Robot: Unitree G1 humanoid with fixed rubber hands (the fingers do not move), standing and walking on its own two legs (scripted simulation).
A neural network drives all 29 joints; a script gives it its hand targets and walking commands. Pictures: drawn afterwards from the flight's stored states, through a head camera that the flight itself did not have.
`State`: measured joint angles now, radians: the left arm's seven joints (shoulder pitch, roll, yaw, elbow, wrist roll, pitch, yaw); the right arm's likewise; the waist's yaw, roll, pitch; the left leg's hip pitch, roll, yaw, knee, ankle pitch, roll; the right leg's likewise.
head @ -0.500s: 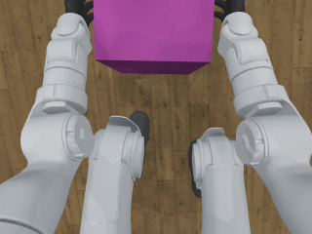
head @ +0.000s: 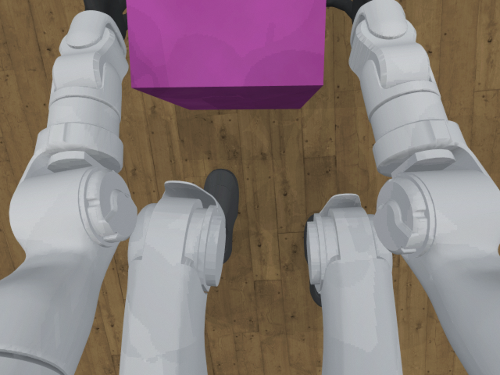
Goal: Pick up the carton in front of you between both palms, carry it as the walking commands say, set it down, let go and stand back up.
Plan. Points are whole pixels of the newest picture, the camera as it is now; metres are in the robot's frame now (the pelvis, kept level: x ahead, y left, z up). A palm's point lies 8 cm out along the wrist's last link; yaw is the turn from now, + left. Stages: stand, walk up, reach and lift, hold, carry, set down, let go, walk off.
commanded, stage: set down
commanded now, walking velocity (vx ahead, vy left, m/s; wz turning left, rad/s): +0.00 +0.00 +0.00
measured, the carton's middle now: (236, 29) +0.52 +0.11 -0.24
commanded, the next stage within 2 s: let go in 1.56 s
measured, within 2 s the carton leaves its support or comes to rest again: rests again in 0.28 s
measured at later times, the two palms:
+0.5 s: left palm (105, 34) +0.49 +0.27 -0.19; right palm (415, 4) +0.56 -0.11 -0.19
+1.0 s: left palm out of the picture +0.50 +0.28 -0.03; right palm out of the picture +0.57 -0.09 -0.02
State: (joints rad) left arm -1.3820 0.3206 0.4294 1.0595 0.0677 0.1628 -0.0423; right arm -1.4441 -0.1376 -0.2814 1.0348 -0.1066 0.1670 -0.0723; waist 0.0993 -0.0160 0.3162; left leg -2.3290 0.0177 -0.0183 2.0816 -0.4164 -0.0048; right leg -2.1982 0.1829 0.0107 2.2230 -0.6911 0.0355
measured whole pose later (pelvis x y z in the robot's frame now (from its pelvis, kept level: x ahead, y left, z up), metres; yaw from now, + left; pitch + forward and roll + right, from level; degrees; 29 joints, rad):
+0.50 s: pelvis +0.00 +0.00 +0.00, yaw +0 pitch +35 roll +0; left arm -1.41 0.41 0.31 1.23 -0.13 -0.01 0.05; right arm -1.47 -0.36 -0.01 1.10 0.17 0.09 -0.10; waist 0.08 -0.02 0.43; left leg -2.29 0.03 0.00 2.10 -0.43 0.00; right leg -2.16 0.17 0.02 2.25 -0.68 0.04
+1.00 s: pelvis +0.01 +0.00 +0.08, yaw +1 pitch +44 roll -3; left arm -1.22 0.31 0.31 0.95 -0.06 0.12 0.04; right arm -1.30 -0.28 -0.20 0.98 0.05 0.16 -0.11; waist 0.09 -0.04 0.05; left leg -2.18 -0.02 -0.04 1.81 -0.40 -0.01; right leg -2.04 0.11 0.00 1.92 -0.65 0.02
